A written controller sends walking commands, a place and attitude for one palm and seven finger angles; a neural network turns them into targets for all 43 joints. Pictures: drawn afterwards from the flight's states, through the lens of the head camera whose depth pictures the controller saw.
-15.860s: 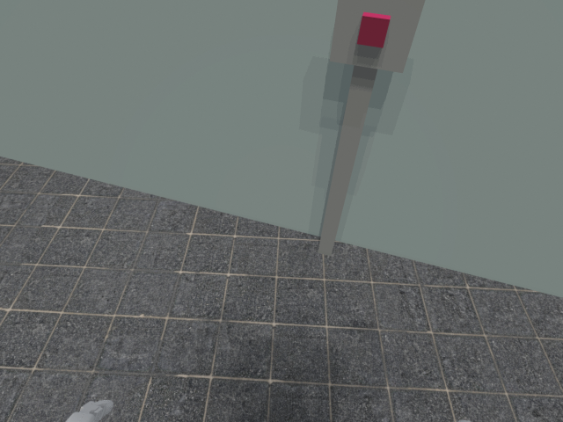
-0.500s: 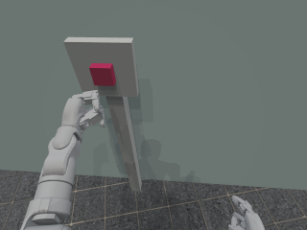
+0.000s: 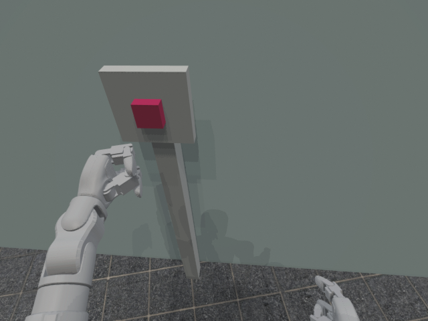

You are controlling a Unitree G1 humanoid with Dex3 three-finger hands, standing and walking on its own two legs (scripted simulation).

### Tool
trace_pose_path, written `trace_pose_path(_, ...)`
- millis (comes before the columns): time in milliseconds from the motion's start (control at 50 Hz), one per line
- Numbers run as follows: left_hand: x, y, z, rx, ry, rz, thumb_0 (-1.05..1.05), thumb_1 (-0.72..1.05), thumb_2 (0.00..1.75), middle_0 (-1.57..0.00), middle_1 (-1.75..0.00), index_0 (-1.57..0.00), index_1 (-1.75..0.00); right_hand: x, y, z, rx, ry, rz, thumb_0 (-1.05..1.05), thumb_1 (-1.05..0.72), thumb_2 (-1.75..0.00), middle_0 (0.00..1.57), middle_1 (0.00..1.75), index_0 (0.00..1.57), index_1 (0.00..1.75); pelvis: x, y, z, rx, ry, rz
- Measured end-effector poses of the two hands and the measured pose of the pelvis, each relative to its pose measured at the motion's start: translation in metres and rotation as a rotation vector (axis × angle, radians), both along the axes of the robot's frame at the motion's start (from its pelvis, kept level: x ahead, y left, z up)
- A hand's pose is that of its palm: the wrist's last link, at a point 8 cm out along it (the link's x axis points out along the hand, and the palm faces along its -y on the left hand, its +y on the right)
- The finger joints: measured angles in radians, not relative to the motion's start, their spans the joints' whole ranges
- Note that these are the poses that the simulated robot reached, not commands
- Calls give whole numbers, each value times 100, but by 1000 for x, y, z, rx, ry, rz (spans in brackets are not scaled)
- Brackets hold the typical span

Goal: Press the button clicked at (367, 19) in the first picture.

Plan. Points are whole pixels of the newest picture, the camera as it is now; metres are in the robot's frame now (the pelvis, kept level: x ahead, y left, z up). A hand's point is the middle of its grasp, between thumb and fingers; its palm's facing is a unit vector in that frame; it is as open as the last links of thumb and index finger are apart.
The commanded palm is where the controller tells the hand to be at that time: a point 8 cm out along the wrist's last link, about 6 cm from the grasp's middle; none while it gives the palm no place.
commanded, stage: draw the hand back to the body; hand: left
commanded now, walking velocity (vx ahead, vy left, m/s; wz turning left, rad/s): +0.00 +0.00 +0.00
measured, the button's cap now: (149, 113) +0.49 +0.18 +0.18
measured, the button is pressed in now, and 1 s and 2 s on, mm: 0 0 0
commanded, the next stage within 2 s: step back with the hand held close in 1.24 s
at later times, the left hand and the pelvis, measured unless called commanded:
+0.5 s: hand (88, 222) +0.22 +0.21 +0.15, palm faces +0.26 -0.93 -0.25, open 3.1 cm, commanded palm +0.18 +0.26 +0.17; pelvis -0.03 +0.01 +0.01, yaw +0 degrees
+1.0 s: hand (33, 245) +0.17 +0.26 +0.17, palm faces +0.40 -0.83 -0.40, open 3.1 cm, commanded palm +0.13 +0.30 +0.18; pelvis +0.00 +0.02 +0.01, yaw +0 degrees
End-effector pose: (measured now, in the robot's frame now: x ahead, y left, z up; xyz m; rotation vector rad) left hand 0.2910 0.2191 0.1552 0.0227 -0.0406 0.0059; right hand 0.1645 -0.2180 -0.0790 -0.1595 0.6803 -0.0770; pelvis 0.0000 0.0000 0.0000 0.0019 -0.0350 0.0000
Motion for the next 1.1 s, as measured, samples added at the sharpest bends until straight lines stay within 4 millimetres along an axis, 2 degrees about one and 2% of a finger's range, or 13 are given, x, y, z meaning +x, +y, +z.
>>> trace_pose_path(120,-32,16,0,19,-5,33,2,90,90,-130,-150,-130,-150,-5,-5,3,-28,-11,-1,1,-90,-90,21,30,20,30,-7,0,0,-4,-24,6)
trace_pose_path(280,-63,25,9,23,-36,22,2,90,90,-130,-150,-130,-150,4,1,17,-35,-102,25,2,-90,-90,20,30,20,30,-17,3,1,-8,-41,17)
trace_pose_path(360,-81,27,14,160,-95,128,2,90,90,-130,-150,-130,-150,7,8,23,-45,-131,48,1,-90,-90,21,30,20,30,-23,4,3,-13,-50,11)
trace_pose_path(480,-103,34,7,236,-121,229,2,90,90,-130,-150,-130,-150,-1,17,18,-59,-68,72,1,-90,-90,21,30,20,30,-26,8,6,-14,-58,5)
trace_pose_path(640,-122,50,22,319,-178,297,2,90,90,-130,-150,-130,-150,-12,26,4,-44,4,62,1,-90,-90,21,30,20,30,-18,16,8,-13,-71,-2)
trace_pose_path(740,-128,57,21,341,-172,308,2,90,90,-130,-150,-130,-150,-11,27,4,-42,16,50,1,-90,-90,21,30,20,30,-13,20,8,-14,-72,-8)
trace_pose_path(1000,-160,80,29,432,-143,382,2,89,90,-130,-150,-130,-150,12,25,15,-66,-35,53,1,-90,-90,21,30,20,30,-1,24,7,-18,-66,-9)
trace_pose_path(1100,-164,82,27,420,-138,413,2,89,90,-130,-150,-130,-150,20,29,17,-71,-50,76,1,-90,-90,21,30,20,30,-2,24,7,-18,-68,1)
